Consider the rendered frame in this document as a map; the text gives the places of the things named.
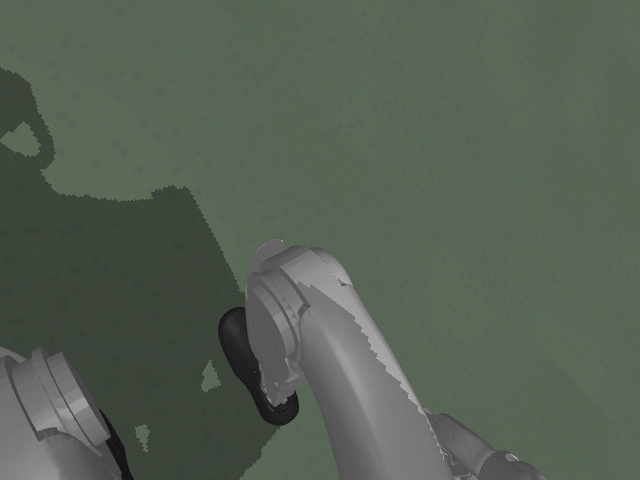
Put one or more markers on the right robot foot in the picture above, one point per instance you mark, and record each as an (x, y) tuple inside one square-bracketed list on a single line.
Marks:
[(233, 336)]

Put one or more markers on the right robot hand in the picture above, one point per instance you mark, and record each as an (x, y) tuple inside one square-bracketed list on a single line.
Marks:
[(467, 449)]

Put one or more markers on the left robot foot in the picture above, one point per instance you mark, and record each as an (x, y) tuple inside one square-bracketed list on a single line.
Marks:
[(117, 449)]

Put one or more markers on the right robot arm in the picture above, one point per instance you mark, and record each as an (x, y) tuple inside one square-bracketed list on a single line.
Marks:
[(503, 465)]

